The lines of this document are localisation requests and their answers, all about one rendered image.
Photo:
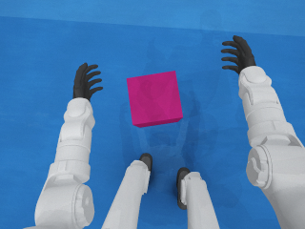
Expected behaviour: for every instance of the robot shin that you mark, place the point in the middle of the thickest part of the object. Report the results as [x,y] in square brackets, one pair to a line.
[194,174]
[139,163]

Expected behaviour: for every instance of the left robot forearm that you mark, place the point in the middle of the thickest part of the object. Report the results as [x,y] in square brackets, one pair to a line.
[71,163]

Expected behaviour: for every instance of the robot right upper arm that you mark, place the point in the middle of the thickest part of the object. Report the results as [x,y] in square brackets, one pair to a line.
[279,171]

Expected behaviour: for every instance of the right robot shin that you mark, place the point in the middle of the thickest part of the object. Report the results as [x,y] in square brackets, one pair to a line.
[194,174]

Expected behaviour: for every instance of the robot right hand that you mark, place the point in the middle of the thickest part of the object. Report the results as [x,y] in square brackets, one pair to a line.
[244,57]

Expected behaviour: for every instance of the carton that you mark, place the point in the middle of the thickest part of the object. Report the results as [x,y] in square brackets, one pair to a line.
[154,99]

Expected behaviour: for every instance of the robot left hand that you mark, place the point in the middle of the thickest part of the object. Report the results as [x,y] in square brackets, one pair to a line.
[82,85]

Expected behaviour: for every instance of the right robot forearm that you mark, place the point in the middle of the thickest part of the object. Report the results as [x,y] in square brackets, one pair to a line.
[263,112]

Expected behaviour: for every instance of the robot left upper arm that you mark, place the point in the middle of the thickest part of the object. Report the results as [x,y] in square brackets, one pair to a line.
[64,207]

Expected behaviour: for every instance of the left robot shin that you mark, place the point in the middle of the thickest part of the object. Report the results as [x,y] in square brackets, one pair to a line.
[139,163]

